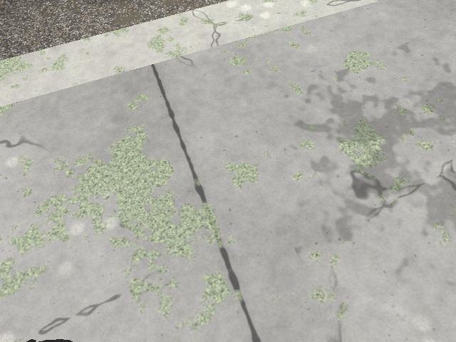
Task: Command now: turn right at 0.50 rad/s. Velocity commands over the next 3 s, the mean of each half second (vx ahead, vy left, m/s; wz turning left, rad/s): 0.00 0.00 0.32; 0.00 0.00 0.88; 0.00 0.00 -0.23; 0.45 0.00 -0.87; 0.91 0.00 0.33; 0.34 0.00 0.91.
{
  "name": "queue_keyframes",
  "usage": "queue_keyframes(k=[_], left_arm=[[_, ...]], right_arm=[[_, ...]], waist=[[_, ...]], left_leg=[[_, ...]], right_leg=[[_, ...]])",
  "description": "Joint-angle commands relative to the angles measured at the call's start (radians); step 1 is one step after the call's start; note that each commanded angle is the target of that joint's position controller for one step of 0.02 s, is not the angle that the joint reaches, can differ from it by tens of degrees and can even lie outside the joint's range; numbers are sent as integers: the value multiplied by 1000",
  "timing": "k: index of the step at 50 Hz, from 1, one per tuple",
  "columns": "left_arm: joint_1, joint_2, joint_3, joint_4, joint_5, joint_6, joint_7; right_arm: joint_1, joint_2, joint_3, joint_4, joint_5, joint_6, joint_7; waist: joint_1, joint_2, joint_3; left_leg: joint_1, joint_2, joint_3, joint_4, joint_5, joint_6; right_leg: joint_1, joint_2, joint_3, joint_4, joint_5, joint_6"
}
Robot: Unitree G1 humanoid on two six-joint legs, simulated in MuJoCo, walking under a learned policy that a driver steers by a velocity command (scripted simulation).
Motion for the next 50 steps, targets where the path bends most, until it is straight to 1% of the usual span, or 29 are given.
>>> queue_keyframes(k=[1,3,5,6,7,8,10,11,13,18,21,22,23,24,25,26,27,28,29,30,32,35,39,43,46,47,48,49,50], left_arm=[[-27,114,25,-59,-7,-27,21],[-55,72,0,-42,17,-34,27],[-61,9,-26,-3,32,-46,27],[-61,9,-27,13,38,-50,26],[-59,29,-22,26,44,-51,27],[-56,66,-11,37,48,-49,28],[-39,124,10,56,40,-37,31],[-34,124,12,64,34,-33,32],[-36,109,12,75,24,-30,35],[-73,108,27,80,14,-23,38],[-94,116,37,85,-10,-17,38],[-69,101,38,101,-18,-19,35],[-41,71,34,101,1,-27,31],[-118,9,11,35,52,-36,27],[-180,43,16,24,41,-46,26],[-185,66,23,27,14,-50,24],[-167,72,26,42,9,-52,29],[-160,81,29,52,16,-51,37],[-149,84,31,57,18,-51,38],[-138,73,28,64,17,-52,35],[-121,58,22,78,10,-55,32],[-145,53,18,80,5,-57,33],[-167,64,22,85,2,-65,27],[-171,81,30,84,-2,-84,16],[-115,107,46,100,-8,-99,5],[-71,113,52,117,-5,-102,4],[-53,146,59,118,4,-99,6],[-109,198,57,94,23,-87,11],[-59,169,55,105,43,-86,6]], right_arm=[[-14,-87,-12,-63,-3,-2,-19],[60,-68,-5,-26,3,8,-13],[87,-18,17,-6,11,14,-8],[74,-4,26,-9,13,17,-5],[50,-9,29,-20,14,20,-3],[27,-35,25,-36,17,23,-2],[10,-85,12,-63,25,28,-1],[10,-89,10,-72,27,30,-1],[18,-68,12,-84,26,34,2],[55,-31,14,-107,31,37,23],[107,-25,7,-113,35,42,38],[147,-42,-5,-106,31,43,32],[198,-143,-39,-108,27,41,14],[216,-273,-63,-138,9,29,2],[247,-225,-50,-152,-22,7,15],[202,-201,-43,-152,-16,-9,17],[143,-179,-42,-156,10,-13,7],[99,-153,-32,-168,31,-5,-3],[73,-144,-25,-179,37,5,-15],[71,-145,-24,-186,32,12,-22],[83,-152,-27,-191,27,20,-31],[89,-168,-33,-196,31,29,-40],[64,-175,-37,-217,27,41,-42],[40,-174,-38,-236,27,47,-38],[-4,-168,-36,-257,34,51,-36],[-27,-154,-29,-262,37,52,-36],[31,-103,-13,-254,25,51,-34],[129,-38,8,-247,6,48,-29],[143,-131,-17,-249,7,40,-30]], waist=[[19,-144,-219],[-6,-151,-240],[-10,-145,-222],[2,-157,-199],[19,-172,-171],[35,-186,-139],[57,-185,-85],[61,-171,-67],[61,-149,-54],[39,-135,-124],[-1,-140,-159],[-20,-109,-170],[-22,67,-183],[-10,338,-179],[-80,201,-291],[-50,112,-241],[-14,43,-199],[3,22,-179],[21,32,-179],[26,41,-186],[24,42,-199],[15,70,-187],[9,115,-166],[2,153,-172],[29,171,-177],[53,157,-186],[25,57,-238],[-58,-231,-224],[-38,-290,-197]], left_leg=[[-171,8,-62,89,110,-1],[-60,-1,-41,71,181,-18],[22,19,-48,-92,227,-24],[59,23,-49,-171,240,-23],[81,22,-49,-222,238,-21],[76,15,-42,-241,218,-17],[8,9,-29,-224,148,-10],[-26,17,-34,-215,120,-6],[-73,32,-35,-203,80,-2],[-5,17,24,-291,63,17],[120,-28,77,-501,199,62],[218,-52,61,-614,333,95],[394,44,-144,-697,665,168],[559,282,-551,-690,1112,359],[577,328,-596,-725,1051,463],[558,272,-509,-732,963,421],[533,209,-443,-726,878,360],[510,182,-411,-726,852,323],[469,152,-385,-730,860,306],[453,132,-377,-730,876,300],[462,108,-375,-725,868,292],[445,85,-421,-714,790,277],[371,56,-500,-696,683,255],[373,42,-593,-655,724,242],[346,2,-642,-620,677,208],[317,-27,-614,-584,606,180],[248,-82,-546,-471,343,140],[64,-238,-375,-282,-133,87],[-42,-228,-310,-69,-218,33]], right_leg=[[275,-256,246,-198,527,-196],[217,-226,164,-216,554,-190],[188,-199,88,-233,485,-167],[170,-194,65,-241,429,-160],[152,-205,64,-256,366,-164],[145,-226,78,-270,309,-178],[166,-280,128,-288,222,-208],[184,-304,148,-290,204,-217],[229,-337,160,-281,244,-226],[307,-348,66,-198,516,-201],[306,-330,-21,-93,529,-131],[253,-291,-79,0,447,-70],[67,-193,-163,229,214,25],[-294,-1,-143,511,-393,124],[-349,25,48,662,-460,119],[-375,3,83,692,-377,101],[-396,-13,89,653,-279,93],[-394,-27,95,604,-213,95],[-344,-21,97,578,-165,103],[-313,-1,91,563,-126,113],[-292,23,93,477,-79,128],[-269,52,110,336,-48,144],[-195,78,130,208,-25,144],[-125,88,150,88,-37,126],[22,78,137,-107,24,102],[121,51,118,-221,153,88],[266,-87,220,-246,246,32],[365,-284,464,-241,495,-94],[321,-398,644,-261,502,-232]])
Next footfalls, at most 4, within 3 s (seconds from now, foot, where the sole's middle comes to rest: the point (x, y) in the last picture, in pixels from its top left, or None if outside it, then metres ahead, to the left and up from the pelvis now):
0.46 left None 0.04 0.13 -0.77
0.96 right None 0.23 0.01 -0.77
1.30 left None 0.04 0.16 -0.77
1.74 right None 0.21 -0.05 -0.77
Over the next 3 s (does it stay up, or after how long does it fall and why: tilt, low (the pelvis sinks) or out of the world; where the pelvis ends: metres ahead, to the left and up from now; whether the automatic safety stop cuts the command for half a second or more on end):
stays up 0.98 0.12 0.00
